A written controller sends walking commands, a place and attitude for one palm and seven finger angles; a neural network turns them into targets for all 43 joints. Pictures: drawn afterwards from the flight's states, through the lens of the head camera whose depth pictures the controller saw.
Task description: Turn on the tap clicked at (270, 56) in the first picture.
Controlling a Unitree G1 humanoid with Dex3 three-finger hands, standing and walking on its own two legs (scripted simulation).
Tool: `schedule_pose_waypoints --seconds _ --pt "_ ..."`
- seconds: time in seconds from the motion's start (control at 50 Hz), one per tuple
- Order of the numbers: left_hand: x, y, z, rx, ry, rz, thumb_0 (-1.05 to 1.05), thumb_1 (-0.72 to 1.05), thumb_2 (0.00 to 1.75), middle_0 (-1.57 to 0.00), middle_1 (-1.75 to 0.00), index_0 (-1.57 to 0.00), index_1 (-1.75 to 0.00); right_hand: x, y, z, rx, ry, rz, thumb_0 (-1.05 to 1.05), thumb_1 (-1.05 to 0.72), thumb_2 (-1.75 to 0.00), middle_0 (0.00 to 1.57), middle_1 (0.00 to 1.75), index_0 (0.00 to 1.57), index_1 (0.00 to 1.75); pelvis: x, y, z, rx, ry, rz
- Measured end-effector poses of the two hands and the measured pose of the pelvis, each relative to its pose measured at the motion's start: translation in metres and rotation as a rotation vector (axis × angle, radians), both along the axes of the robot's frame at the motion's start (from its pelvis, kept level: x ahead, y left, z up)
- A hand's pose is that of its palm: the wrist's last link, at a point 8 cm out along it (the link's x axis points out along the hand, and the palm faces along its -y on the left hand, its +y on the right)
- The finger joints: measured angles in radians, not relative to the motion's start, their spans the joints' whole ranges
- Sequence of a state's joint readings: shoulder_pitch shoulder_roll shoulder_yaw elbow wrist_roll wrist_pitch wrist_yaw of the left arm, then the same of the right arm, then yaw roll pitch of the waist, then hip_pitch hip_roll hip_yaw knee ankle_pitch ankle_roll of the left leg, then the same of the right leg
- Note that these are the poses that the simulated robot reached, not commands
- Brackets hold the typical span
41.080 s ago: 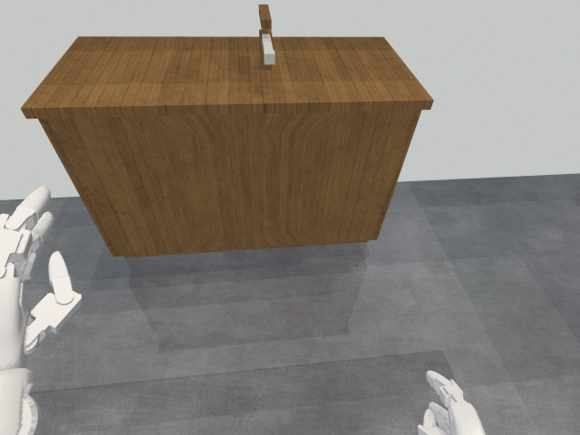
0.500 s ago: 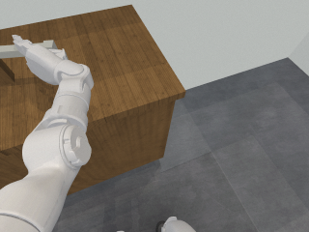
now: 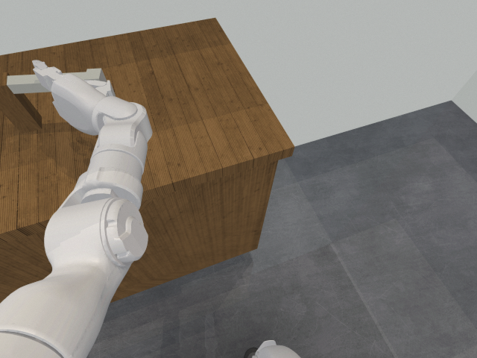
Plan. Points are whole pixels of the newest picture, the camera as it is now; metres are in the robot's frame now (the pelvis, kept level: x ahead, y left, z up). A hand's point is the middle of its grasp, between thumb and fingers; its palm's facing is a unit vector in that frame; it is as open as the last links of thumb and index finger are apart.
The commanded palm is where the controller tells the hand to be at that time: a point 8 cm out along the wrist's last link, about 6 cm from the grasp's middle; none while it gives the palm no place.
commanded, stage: lift the hand up off the lever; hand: left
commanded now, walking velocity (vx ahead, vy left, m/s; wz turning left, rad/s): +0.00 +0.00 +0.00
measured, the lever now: (96, 80) +0.58 +0.20 +0.12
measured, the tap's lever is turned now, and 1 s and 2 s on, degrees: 76 76 76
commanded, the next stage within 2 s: draw the hand back beside the body in 1.56 s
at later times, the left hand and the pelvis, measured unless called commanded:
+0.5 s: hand (101, 71) +0.53 +0.17 +0.18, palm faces +0.77 -0.61 -0.16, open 7.8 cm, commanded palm +0.47 +0.19 +0.17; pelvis -0.01 -0.01 +0.01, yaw +0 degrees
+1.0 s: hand (89, 61) +0.53 +0.18 +0.19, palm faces +0.77 -0.62 -0.13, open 7.8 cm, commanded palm +0.47 +0.20 +0.19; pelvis +0.00 +0.00 +0.01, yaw +0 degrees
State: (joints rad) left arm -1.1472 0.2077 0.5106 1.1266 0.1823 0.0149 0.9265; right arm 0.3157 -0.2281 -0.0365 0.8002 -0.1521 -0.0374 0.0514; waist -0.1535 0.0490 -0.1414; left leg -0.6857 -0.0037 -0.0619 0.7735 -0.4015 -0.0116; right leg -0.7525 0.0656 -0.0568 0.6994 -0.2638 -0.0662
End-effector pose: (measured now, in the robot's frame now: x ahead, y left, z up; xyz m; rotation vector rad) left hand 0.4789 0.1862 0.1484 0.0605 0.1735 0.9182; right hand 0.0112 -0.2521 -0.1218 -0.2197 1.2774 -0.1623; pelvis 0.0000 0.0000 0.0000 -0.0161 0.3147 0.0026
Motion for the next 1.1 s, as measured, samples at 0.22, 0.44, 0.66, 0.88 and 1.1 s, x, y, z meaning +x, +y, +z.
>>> schedule_pose_waypoints --seconds 0.22,0.44,0.66,0.88,1.1 --pt "-0.004 0.000 0.009 0.009 -0.015 0.013 0.02 0.90 0.90 -0.17 -0.16 -0.16 -0.15 -0.014 0.002 -0.002 0.014 0.024 -0.020 0.01 -0.90 -0.90 0.20 0.30 0.20 0.30 0.000 -0.002 0.002 0.001 -0.011 -0.007" --pt "-0.005 -0.002 0.039 0.042 0.012 -0.018 0.02 0.90 0.90 -0.16 -0.15 -0.16 -0.15 -0.016 -0.004 0.001 0.010 0.006 -0.029 0.01 -0.90 -0.90 0.20 0.30 0.20 0.30 -0.005 -0.006 0.006 0.006 -0.036 0.002" --pt "-0.008 -0.004 0.034 0.025 -0.001 0.002 0.02 0.89 0.90 -0.16 -0.15 -0.16 -0.15 -0.013 -0.013 0.006 -0.015 -0.015 -0.022 0.01 -0.90 -0.90 0.20 0.30 0.20 0.30 -0.010 -0.007 0.007 0.008 -0.027 -0.006" --pt "-0.004 0.012 0.046 0.054 -0.016 0.013 0.02 0.90 0.90 -0.16 -0.15 -0.16 -0.15 -0.015 -0.009 0.006 -0.013 -0.004 -0.034 0.01 -0.90 -0.90 0.20 0.30 0.20 0.30 -0.009 -0.006 0.008 0.006 -0.032 -0.006" --pt "-0.005 0.007 0.048 0.001 0.008 -0.022 0.02 0.90 0.90 -0.16 -0.15 -0.16 -0.15 -0.007 -0.002 0.009 0.003 -0.010 -0.033 0.01 -0.90 -0.90 0.20 0.30 0.20 0.30 0.002 -0.001 0.014 0.003 -0.056 -0.003"
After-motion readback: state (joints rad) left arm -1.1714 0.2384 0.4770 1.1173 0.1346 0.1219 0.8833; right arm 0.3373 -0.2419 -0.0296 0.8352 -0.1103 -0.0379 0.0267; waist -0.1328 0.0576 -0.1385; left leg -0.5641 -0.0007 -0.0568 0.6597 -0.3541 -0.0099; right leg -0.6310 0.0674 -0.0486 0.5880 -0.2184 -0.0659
